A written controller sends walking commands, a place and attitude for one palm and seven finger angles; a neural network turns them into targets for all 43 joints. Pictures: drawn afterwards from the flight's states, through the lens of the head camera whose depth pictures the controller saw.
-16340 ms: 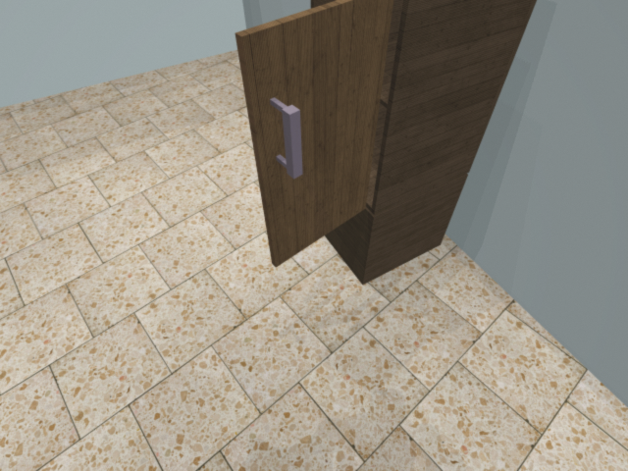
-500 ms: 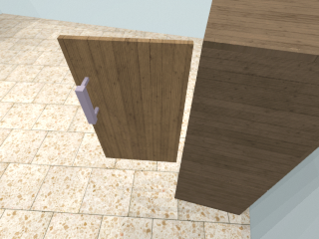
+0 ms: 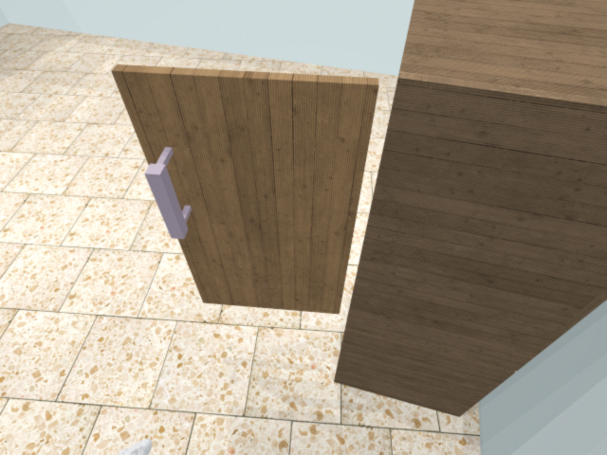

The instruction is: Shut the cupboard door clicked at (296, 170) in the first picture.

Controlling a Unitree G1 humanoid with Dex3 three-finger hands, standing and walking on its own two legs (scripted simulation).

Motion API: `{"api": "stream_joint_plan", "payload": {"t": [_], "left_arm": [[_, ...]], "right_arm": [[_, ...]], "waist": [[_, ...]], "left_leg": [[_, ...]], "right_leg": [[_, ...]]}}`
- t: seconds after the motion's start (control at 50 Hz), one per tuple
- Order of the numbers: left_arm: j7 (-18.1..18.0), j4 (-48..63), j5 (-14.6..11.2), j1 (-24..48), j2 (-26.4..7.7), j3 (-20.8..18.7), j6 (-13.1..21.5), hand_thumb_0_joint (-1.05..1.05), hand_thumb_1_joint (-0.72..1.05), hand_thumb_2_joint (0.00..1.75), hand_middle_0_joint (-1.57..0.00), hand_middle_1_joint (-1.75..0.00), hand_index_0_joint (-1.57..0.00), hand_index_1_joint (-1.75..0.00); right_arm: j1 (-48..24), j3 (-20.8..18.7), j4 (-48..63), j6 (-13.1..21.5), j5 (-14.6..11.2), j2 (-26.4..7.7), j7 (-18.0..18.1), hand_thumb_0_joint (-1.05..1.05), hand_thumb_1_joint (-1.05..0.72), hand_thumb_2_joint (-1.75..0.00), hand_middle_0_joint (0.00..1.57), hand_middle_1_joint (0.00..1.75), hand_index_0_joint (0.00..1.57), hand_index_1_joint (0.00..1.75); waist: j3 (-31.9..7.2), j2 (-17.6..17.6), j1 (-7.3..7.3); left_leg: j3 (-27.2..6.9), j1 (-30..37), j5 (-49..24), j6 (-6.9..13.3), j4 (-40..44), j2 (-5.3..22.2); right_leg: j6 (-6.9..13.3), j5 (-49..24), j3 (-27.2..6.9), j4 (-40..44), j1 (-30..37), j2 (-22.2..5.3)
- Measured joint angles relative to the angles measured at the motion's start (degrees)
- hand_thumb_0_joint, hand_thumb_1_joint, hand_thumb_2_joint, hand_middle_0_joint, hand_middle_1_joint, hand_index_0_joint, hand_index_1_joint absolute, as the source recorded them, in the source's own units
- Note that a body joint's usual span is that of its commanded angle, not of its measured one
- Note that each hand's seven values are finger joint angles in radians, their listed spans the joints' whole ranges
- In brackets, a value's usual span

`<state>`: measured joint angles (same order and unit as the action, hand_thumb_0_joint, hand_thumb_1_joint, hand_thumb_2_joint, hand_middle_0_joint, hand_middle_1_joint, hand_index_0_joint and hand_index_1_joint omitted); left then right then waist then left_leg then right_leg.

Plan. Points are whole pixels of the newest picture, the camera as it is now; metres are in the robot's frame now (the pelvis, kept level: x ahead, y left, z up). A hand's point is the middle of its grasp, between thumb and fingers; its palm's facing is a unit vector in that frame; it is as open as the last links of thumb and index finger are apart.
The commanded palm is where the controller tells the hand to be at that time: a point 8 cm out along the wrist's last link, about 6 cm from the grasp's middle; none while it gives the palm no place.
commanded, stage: raise the hand and make a fist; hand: left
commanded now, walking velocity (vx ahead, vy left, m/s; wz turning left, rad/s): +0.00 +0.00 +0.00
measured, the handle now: (173, 194) +0.47 +0.24 +0.07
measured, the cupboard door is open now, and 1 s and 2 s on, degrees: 100 100 100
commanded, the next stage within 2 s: bring the fist close to the handle in 1.82 s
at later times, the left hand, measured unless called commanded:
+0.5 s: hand out of the picture +0.13 +0.17 -0.01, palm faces -0.01 -1.00 -0.04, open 5.3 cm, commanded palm +0.11 +0.23 -0.01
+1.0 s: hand (139, 413) +0.17 +0.20 +0.02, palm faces -0.03 -1.00 -0.04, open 3.3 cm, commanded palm +0.14 +0.25 +0.03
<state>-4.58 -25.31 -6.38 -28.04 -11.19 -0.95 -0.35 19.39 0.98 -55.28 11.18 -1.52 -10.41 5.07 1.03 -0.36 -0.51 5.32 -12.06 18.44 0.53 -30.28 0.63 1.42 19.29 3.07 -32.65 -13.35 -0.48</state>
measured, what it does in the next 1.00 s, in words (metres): stands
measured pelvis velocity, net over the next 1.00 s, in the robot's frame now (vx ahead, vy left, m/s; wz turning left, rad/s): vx -0.04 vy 0.02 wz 0.04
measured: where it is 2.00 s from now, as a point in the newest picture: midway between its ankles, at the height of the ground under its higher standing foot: outside the picture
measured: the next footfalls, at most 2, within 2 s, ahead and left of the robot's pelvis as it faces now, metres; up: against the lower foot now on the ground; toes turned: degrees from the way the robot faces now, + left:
none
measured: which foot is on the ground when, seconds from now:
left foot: down 0.00-1.00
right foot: down 0.00-1.00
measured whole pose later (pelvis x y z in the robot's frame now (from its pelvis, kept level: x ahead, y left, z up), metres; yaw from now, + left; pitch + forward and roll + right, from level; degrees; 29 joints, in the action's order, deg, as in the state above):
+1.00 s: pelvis -0.04 +0.02 -0.05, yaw +2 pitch +9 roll -2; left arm 13.7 9.5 -14.8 -25.5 -14.4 -6.6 16.0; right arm 16.2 0.7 -28.6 13.3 -1.7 -14.4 3.2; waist -5.1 1.4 -0.6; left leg 1.9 -38.5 26.6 2.5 -56.2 0.9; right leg 0.5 25.8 5.9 -53.2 -36.1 -1.5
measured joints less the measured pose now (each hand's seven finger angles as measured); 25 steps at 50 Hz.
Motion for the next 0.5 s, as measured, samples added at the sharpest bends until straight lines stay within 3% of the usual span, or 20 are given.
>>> {"api": "stream_joint_plan", "payload": {"t": [0.04, 0.08, 0.16, 0.2, 0.22, 0.26, 0.34, 0.4, 0.46, 0.5], "left_arm": [[-0.2, 10.2, -1.5, 0.7, 0.0, -0.1, 3.8, 0.04, 0.94, 0.9, -0.22, -0.32, -0.22, -0.32], [2.0, 14.4, -2.6, 4.2, 1.0, -1.4, 10.0, 0.03, 0.94, 0.9, -0.23, -0.33, -0.23, -0.33], [13.3, 16.2, -5.9, 9.0, 3.2, -3.5, 25.6, 0.02, 0.93, 0.9, -0.28, -0.39, -0.28, -0.39], [19.8, 16.2, -6.1, 9.1, 3.4, -3.6, 31.2, 0.01, 0.92, 0.9, -0.31, -0.42, -0.31, -0.42], [22.1, 16.4, -6.0, 8.5, 3.1, -3.6, 32.0, 0.01, 0.92, 0.9, -0.33, -0.44, -0.32, -0.44], [24.5, 17.4, -6.5, 6.4, 2.4, -3.4, 30.5, 0.01, 0.91, 0.9, -0.36, -0.47, -0.36, -0.47], [22.1, 20.9, -7.1, 1.1, 0.3, -4.2, 26.2, 0.02, 0.9, 0.9, -0.44, -0.55, -0.44, -0.55], [19.7, 25.9, -7.8, -1.0, -1.2, -5.0, 26.9, 0.02, 0.9, 0.9, -0.49, -0.61, -0.49, -0.61], [20.4, 29.3, -8.7, 1.0, -2.0, -4.8, 28.0, 0.02, 0.9, 0.9, -0.54, -0.67, -0.54, -0.67], [21.8, 29.9, -8.8, 3.7, -2.3, -4.1, 26.4, 0.02, 0.9, 0.9, -0.58, -0.71, -0.58, -0.71]], "right_arm": [[0.6, -1.1, 4.2, 4.1, 0.0, -1.9, -0.8, 0.01, -0.92, -0.89, 0.2, 0.3, 0.2, 0.3], [-0.7, -2.1, 7.9, 6.1, 0.6, -3.4, -2.0, 0.01, -0.92, -0.89, 0.2, 0.3, 0.2, 0.3], [-5.3, -3.9, 15.1, 7.0, 1.4, -4.1, -4.5, 0.01, -0.91, -0.89, 0.2, 0.3, 0.2, 0.3], [-7.4, -4.6, 18.9, 6.4, 1.3, -4.2, -5.4, 0.01, -0.91, -0.89, 0.2, 0.3, 0.2, 0.3], [-8.2, -4.9, 20.7, 5.7, 1.1, -4.3, -5.6, 0.01, -0.91, -0.89, 0.2, 0.3, 0.2, 0.3], [-9.5, -5.1, 24.3, 4.1, 0.6, -4.6, -5.4, 0.01, -0.91, -0.89, 0.2, 0.3, 0.2, 0.3], [-10.4, -4.5, 28.8, 2.6, 0.1, -4.7, -4.0, 0.01, -0.91, -0.9, 0.2, 0.3, 0.2, 0.3], [-10.1, -3.0, 29.5, 3.1, 0.4, -4.2, -3.2, 0.01, -0.91, -0.9, 0.2, 0.3, 0.2, 0.3], [-9.6, -0.8, 28.3, 3.6, 0.4, -3.4, -2.6, 0.01, -0.91, -0.89, 0.2, 0.3, 0.2, 0.3], [-9.0, 0.6, 27.3, 3.4, 0.1, -2.6, -2.3, 0.01, -0.9, -0.89, 0.2, 0.3, 0.2, 0.3]], "waist": [[-1.6, 1.3, -1.36], [-3.6, 2.2, -2.24], [-7.5, 0.1, -1.82], [-8.3, -1.4, -1.26], [-8.4, -1.9, -0.88], [-8.2, -2.4, 0.01], [-8.0, -1.6, 1.69], [-7.8, -0.3, 2.68], [-7.5, 1.0, 3.14], [-7.2, 1.7, 2.98]], "left_leg": [[-1.5, -3.2, 0.6, 0.2, -3.0, -0.7], [-2.4, -8.3, 1.5, 0.4, -7.0, -1.0], [-1.4, -19.8, 4.2, 0.1, -16.5, -0.5], [-1.1, -24.8, 6.1, 0.0, -21.8, 0.0], [-1.1, -26.8, 6.9, 0.0, -24.2, 0.2], [-1.5, -29.7, 7.1, -0.1, -28.0, 0.5], [-3.3, -33.9, 10.1, -0.4, -33.4, 1.0], [-5.1, -36.0, 10.6, -0.4, -35.8, 1.3], [-6.5, -37.5, 10.7, -0.5, -37.2, 1.4], [-6.8, -37.8, 10.5, -0.4, -37.2, 1.5]], "right_leg": [[-0.1, 1.4, 1.5, -2.2, -2.1, -0.9], [-0.1, 2.3, 2.4, -5.8, -6.7, -1.4], [0.4, 5.2, 1.3, -16.4, -19.1, -1.7], [0.9, 7.0, 1.0, -21.7, -24.3, -1.6], [1.2, 7.7, 1.0, -24.1, -26.3, -1.5], [1.5, 9.0, 1.2, -27.7, -29.0, -1.3], [1.8, 10.5, 2.9, -31.3, -31.8, -1.0], [1.9, 10.7, 4.6, -32.2, -32.6, -0.8], [2.0, 10.5, 5.9, -32.2, -33.1, -0.5], [1.8, 10.1, 6.2, -31.8, -33.0, -0.4]]}}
